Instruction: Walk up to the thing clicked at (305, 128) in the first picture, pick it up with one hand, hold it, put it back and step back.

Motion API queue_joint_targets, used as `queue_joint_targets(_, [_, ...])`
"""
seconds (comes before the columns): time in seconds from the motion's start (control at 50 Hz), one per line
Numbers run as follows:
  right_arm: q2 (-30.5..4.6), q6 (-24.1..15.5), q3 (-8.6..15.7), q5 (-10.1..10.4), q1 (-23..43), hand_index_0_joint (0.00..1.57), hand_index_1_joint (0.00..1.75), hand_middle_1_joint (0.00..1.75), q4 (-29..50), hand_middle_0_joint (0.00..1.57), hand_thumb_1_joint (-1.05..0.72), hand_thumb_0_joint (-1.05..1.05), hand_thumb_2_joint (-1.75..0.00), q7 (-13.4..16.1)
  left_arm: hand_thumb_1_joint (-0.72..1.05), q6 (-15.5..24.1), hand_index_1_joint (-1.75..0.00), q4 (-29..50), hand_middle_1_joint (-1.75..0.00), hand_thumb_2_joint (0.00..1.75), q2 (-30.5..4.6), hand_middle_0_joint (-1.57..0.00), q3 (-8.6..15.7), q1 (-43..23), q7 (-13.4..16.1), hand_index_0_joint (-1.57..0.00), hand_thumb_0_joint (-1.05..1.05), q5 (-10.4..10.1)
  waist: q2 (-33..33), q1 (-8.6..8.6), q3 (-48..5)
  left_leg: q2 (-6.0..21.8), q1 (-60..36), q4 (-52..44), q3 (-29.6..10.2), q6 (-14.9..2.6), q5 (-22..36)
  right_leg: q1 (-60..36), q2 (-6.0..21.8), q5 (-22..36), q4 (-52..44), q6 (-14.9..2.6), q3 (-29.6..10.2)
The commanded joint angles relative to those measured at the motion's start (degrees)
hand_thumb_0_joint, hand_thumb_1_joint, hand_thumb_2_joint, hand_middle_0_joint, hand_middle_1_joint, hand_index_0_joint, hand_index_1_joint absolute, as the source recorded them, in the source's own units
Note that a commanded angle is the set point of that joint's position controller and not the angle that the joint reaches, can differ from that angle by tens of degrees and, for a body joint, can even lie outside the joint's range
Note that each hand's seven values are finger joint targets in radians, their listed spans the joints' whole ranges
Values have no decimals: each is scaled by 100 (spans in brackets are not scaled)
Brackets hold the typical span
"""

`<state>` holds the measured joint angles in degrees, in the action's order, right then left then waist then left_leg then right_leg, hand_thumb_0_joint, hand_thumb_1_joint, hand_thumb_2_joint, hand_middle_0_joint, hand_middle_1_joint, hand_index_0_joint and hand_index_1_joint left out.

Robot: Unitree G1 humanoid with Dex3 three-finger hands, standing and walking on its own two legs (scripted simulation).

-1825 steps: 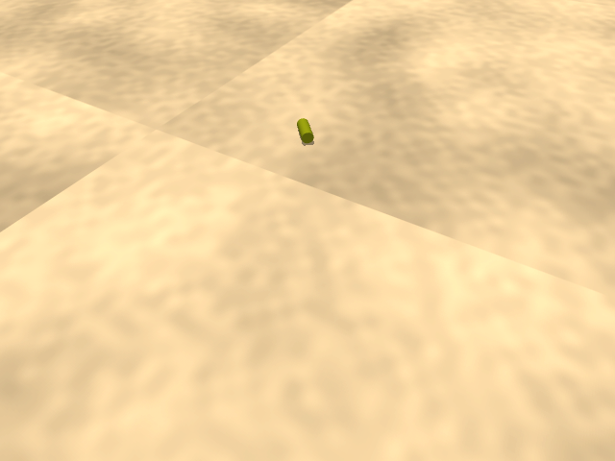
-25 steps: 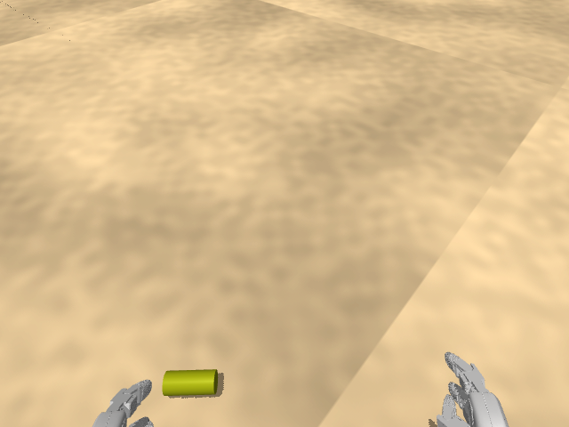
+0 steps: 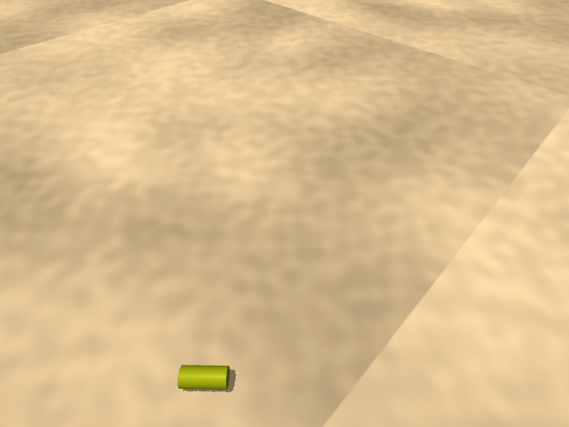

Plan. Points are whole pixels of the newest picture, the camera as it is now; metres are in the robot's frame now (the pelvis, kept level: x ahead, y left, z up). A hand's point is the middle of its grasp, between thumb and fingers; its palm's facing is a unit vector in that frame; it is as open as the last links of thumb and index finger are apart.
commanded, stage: stand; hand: left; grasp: from above
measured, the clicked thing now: (204, 377) +0.44 +0.29 -0.73
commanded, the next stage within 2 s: none
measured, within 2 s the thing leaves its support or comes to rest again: neither
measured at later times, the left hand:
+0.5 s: hand out of the picture +0.04 +0.23 -0.15, palm faces +0.02 -0.94 -0.34, open 7.4 cm
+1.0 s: hand out of the picture +0.08 +0.22 -0.14, palm faces -0.01 -0.94 -0.33, open 7.4 cm
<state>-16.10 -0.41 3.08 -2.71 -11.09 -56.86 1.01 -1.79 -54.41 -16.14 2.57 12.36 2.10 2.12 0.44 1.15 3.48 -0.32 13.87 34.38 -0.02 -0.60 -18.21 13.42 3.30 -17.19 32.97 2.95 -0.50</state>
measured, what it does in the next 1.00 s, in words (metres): stands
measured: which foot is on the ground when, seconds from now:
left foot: down 0.00-1.00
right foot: down 0.00-1.00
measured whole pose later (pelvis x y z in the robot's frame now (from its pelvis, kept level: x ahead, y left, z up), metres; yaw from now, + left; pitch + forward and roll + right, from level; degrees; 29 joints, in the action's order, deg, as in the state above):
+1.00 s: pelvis +0.00 -0.02 +0.02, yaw -1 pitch -3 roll +0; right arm -18.3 -0.2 1.6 -1.2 -7.5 -64.9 0.4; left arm 0.2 -65.3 -17.2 1.5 6.4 0.9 1.2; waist -0.7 0.1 4.4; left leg 1.6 5.6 20.2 0.4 1.5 -11.4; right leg 6.6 1.3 -11.2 21.0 1.2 -0.6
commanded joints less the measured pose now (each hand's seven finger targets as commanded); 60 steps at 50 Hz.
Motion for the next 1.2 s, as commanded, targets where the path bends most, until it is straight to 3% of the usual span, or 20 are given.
queue_joint_targets(0.0, [-1033, -128, 200, 53, 297, 20, 30, 30, 196, 20, -90, 0, -90, 109, 90, 218, -30, 66, -30, 90, -918, -20, 186, -221, 51, -20, 0, -24, -193, -12, -283, 513, -144, -1319, -671, -122, 667, -402, 218, 822, -833, -392, -235])
queue_joint_targets(0.02, [-1050, -131, 208, 62, 252, 20, 30, 30, 142, 20, -90, 0, -90, 120, 90, 229, -30, -2, -30, 90, -946, -20, 190, -267, 54, -20, 0, -31, -172, -40, -396, 534, -332, -1348, -642, -113, 978, -480, 245, 1012, -852, -385, -247])
queue_joint_targets(0.08, [-1075, -101, 201, 73, 293, 20, 30, 30, -12, 20, -90, 0, -90, 113, 90, 215, -30, -233, -30, 90, -935, -20, 155, -272, 45, -20, 0, -23, -230, -34, -69, 547, -151, -1682, -715, -79, 408, -501, 199, 667, -1016, -342, -205])
queue_joint_targets(0.16, [-1025, -91, 202, 91, 347, 20, 30, 30, -135, 20, -90, 0, -90, 93, 90, 255, -30, -439, -30, 90, -961, -20, 132, -220, 49, -20, 0, -1, -40, -35, -165, 514, -492, -1566, -563, -65, 840, -511, 288, 870, -1255, -352, -279])
queue_joint_targets(0.2, [-1021, -69, 187, 93, 239, 20, 30, 30, -213, 20, -90, 0, -90, 83, 90, 260, -30, -480, -30, 90, -1012, -20, 127, -310, 47, -20, 0, -13, -41, -95, -62, 513, -434, -1684, -554, -51, 622, -496, 274, 657, -1341, -330, -293])
queue_joint_targets(0.28, [-1081, -56, 180, 93, 384, 20, 30, 30, -242, 20, -90, 0, -90, 65, 90, 243, -30, -585, -30, 90, -1021, -20, 124, -284, 43, -20, 0, -10, -195, -36, 24, 555, -318, -1876, -632, -61, 266, -508, 240, 585, -1366, -321, -249])
queue_joint_targets(0.34, [-1049, -61, 162, 112, 401, 20, 30, 30, -266, 20, -90, 0, -90, 48, 90, 279, -30, -645, -30, 90, -1063, -20, 123, -269, 36, -20, 0, -23, 1, -38, -60, 529, -505, -1715, -534, -62, 705, -532, 316, 748, -1466, -327, -320])
queue_joint_targets(0.38, [-1066, -63, 149, 116, 320, 20, 30, 30, -310, 20, -90, 0, -90, 46, 90, 274, -30, -659, -30, 90, -1107, -20, 125, -356, 29, -20, 0, -23, -14, -90, -23, 533, -491, -1798, -539, -26, 487, -445, 278, 557, -1509, -308, -318])
queue_joint_targets(0.44, [-1106, -73, 130, 124, 367, 20, 30, 30, -328, 20, -90, 0, -90, 42, 90, 287, -30, -658, -30, 90, -1086, -20, 109, -398, 23, -20, 0, -40, -119, -82, -110, 573, -611, -1762, -515, -40, 790, -485, 317, 819, -1500, -333, -342])
queue_joint_targets(0.5, [-1130, -55, 112, 129, 409, 20, 30, 30, -345, 20, -90, 0, -90, 36, 90, 273, -30, -699, -30, 90, -1147, -20, 114, -464, 12, -20, 0, -37, -51, -81, 93, 561, -373, -1827, -523, -22, 477, -502, 285, 505, -1553, -323, -345])
queue_joint_targets(0.54, [-1154, -61, 113, 134, 436, 20, 30, 30, -353, 20, -90, 0, -90, 30, 90, 282, -30, -701, -30, 90, -1169, -20, 107, -456, 3, -20, 0, -49, -12, -74, -63, 567, -536, -1783, -504, -27, 648, -502, 303, 562, -1592, -337, -368])
queue_joint_targets(0.64, [-1219, -85, 83, 141, 479, 20, 30, 30, -408, 20, -90, 0, -90, 38, 90, 297, -30, -700, -30, 90, -1186, -20, 104, -571, -8, -20, 0, -76, -125, -83, -209, 630, -659, -1739, -443, -23, 1078, -631, 340, 1142, -1517, -350, -385])
queue_joint_targets(0.8, [-1265, -72, 41, 158, 538, 20, 30, 30, -466, 20, -90, 0, -90, 29, 90, 277, -30, -774, -30, 90, -1239, -20, 94, -633, -52, -20, 0, -82, -78, -78, -104, 634, -611, -1860, -435, 9, 663, -512, 283, 677, -1622, -362, -416])
queue_joint_targets(0.84, [-1245, -80, 23, 151, 475, 20, 30, 30, -490, 20, -90, 0, -90, 23, 90, 294, -30, -747, -30, 90, -1278, -20, 101, -748, -49, -20, 0, -85, -10, -113, -177, 662, -645, -1813, -403, 7, 954, -595, 323, 868, -1597, -373, -443])
queue_joint_targets(0.88, [-1300, -100, 36, 148, 522, 20, 30, 30, -480, 20, -90, 0, -90, 31, 90, 316, -30, -730, -30, 90, -1256, -20, 95, -733, -45, -20, 0, -99, -80, -97, -410, 704, -838, -1717, -384, 5, 1498, -708, 367, 1487, -1522, -378, -430])
queue_joint_targets(0.94, [-1308, -100, 29, 155, 512, 20, 30, 30, -490, 20, -90, 0, -90, 39, 90, 330, -30, -735, -30, 90, -1297, -20, 105, -767, -40, -20, 0, -118, -24, -115, -510, 720, -923, -1649, -346, 2, 1804, -810, 385, 1900, -1443, -382, -416])
queue_joint_targets(1.08, [-1292, -80, -3, 163, 581, 20, 30, 30, -530, 20, -90, 0, -90, 33, 90, 295, -30, -779, -30, 90, -1270, -20, 86, -806, -58, -20, 0, -122, 17, -103, -327, 717, -829, -1786, -323, 39, 1400, -676, 322, 1468, -1548, -358, -399])
queue_joint_targets(1.18, [-1362, -103, 19, 171, 579, 20, 30, 30, -537, 20, -90, 0, -90, 29, 90, 317, -30, -719, -30, 90, -1324, -20, 96, -884, -62, -20, 0, -120, -116, -121, -526, 770, -977, -1713, -300, 32, 1794, -796, 358, 1881, -1474, -375, -420])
